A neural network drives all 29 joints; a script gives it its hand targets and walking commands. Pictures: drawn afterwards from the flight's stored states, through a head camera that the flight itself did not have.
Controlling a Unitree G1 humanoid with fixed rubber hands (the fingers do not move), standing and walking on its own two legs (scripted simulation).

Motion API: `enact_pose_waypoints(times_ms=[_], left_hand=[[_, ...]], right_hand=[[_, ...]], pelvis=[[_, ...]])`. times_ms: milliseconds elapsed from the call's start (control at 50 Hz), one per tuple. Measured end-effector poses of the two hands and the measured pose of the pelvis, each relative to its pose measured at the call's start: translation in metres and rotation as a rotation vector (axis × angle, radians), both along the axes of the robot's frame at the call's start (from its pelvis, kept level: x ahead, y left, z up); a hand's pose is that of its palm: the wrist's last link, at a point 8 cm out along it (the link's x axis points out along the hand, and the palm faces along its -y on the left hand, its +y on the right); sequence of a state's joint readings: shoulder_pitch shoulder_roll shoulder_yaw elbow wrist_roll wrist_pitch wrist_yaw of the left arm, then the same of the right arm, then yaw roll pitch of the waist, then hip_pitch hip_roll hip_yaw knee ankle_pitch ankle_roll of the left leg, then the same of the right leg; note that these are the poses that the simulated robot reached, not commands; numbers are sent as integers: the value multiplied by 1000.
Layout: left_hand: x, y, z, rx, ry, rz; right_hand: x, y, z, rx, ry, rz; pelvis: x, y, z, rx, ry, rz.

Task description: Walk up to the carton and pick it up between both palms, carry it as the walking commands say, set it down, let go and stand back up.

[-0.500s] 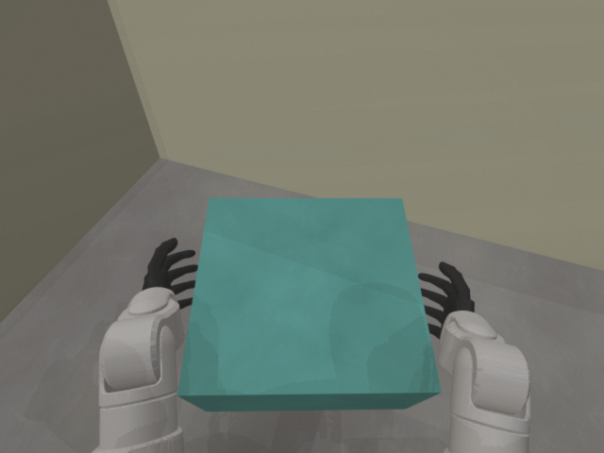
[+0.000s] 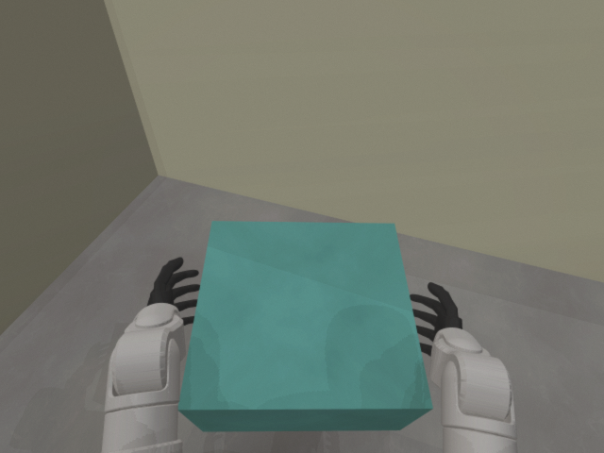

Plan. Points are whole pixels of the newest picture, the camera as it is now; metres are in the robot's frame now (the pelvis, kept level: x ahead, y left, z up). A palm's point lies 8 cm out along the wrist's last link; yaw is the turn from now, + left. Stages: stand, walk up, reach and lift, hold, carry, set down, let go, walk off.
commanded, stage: carry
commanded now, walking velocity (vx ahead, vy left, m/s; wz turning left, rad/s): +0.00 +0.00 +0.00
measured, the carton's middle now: (303, 322) +0.32 +0.00 -0.01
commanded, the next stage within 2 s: none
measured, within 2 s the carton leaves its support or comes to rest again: neither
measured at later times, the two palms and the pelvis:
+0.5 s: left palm (142, 357) +0.21 +0.18 +0.10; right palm (474, 390) +0.19 -0.18 +0.08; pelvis -0.05 +0.00 +0.00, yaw +0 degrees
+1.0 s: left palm (139, 364) +0.21 +0.18 +0.09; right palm (468, 397) +0.19 -0.18 +0.07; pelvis -0.07 +0.00 +0.00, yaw +0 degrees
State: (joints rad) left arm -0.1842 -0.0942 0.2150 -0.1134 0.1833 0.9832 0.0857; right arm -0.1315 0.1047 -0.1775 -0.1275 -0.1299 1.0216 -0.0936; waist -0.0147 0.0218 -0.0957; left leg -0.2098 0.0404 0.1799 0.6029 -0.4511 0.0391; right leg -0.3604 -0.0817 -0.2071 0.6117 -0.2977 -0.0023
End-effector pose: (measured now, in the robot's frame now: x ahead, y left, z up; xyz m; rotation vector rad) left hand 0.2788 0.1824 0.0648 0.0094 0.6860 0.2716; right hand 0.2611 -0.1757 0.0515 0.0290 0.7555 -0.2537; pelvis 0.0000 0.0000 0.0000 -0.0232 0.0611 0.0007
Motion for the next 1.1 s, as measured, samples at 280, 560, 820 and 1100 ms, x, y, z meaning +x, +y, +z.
enact_pose_waypoints(times_ms=[280, 560, 820, 1100], left_hand=[[-46, -1, 18, -18, -49, 19], [-71, -2, 31, -23, -11, 14], [-73, 3, 22, -12, 29, 27], [-79, -2, 22, -15, -5, 27]], right_hand=[[-45, 0, 13, 20, -48, -6], [-74, -1, 30, 1, -9, -4], [-71, 4, 18, 13, 32, 4], [-81, -1, 15, 33, -1, -18]], pelvis=[[-30, 0, -1, 7, -47, 1], [-57, -2, 5, 16, -65, 5], [-71, -2, 7, 25, -39, 8], [-74, 1, 3, 21, -42, 6]])
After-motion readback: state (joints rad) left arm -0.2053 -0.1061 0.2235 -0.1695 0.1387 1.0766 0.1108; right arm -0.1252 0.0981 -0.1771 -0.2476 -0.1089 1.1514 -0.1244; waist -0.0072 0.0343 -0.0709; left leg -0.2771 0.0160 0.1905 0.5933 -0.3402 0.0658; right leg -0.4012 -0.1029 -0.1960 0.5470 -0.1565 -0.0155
